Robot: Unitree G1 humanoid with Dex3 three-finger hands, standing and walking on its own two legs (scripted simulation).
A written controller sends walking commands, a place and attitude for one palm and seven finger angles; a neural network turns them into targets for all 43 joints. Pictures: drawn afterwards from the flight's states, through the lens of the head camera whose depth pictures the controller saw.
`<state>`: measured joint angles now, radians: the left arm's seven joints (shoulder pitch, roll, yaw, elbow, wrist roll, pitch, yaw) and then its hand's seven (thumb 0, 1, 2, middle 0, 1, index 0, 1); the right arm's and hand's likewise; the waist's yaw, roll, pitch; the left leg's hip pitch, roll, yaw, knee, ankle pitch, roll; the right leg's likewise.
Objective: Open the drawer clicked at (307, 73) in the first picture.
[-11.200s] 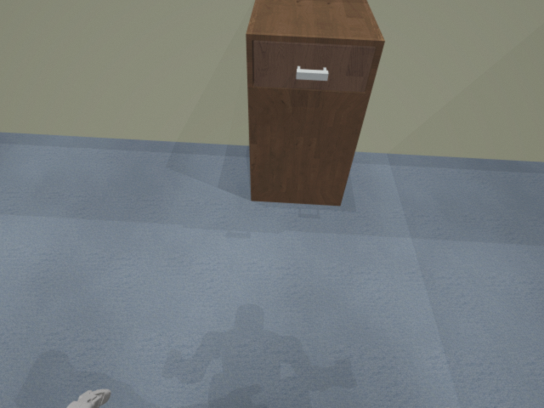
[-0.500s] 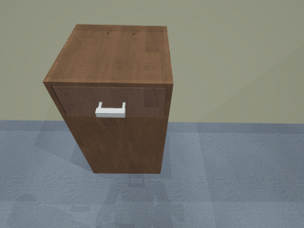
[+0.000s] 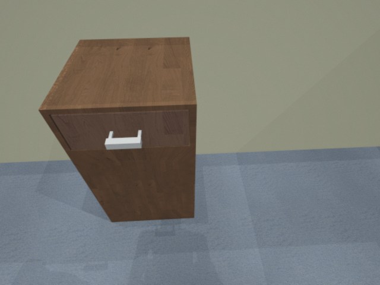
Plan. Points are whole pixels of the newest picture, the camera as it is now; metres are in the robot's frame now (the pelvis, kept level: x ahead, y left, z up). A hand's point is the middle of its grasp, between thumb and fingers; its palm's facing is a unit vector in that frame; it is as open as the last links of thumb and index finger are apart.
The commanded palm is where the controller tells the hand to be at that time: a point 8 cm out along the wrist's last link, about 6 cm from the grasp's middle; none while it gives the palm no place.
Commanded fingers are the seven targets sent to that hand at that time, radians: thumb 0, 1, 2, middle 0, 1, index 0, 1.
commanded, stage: come to a stop and stand still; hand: left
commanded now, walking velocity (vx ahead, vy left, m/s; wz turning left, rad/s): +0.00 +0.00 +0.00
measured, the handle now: (124, 138) +0.54 +0.24 -0.06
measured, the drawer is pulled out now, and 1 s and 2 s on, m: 0.00 0.00 0.00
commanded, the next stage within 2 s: look again from close up in 0.76 s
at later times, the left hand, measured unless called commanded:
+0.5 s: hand out of the picture +0.00 +0.14 -0.18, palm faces +0.06 -0.98 -0.17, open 7.4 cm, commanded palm none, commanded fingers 0.00 0.90 0.90 -0.20 -0.30 -0.20 -0.30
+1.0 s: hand out of the picture +0.01 +0.17 -0.18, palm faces -0.01 -0.98 -0.19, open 7.4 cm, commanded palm none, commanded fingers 0.00 0.90 0.90 -0.20 -0.30 -0.20 -0.30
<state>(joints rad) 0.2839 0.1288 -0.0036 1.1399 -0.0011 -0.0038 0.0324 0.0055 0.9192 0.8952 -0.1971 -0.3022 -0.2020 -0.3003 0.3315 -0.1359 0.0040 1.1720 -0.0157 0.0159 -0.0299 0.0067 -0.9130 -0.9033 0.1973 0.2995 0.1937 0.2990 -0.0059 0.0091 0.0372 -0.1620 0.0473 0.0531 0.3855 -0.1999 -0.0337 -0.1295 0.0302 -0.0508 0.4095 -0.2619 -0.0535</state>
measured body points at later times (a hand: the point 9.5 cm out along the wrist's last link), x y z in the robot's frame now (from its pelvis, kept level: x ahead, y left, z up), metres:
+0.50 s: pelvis +0.02 -0.01 +0.00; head +0.03 -0.01 +0.45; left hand +0.00 +0.20 -0.16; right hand +0.01 -0.21 -0.17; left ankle +0.00 +0.14 -0.74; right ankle -0.02 -0.08 -0.74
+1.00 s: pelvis +0.02 +0.01 -0.01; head +0.05 +0.01 +0.44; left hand +0.01 +0.22 -0.16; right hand +0.03 -0.22 -0.16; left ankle +0.01 +0.13 -0.73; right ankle -0.02 -0.08 -0.74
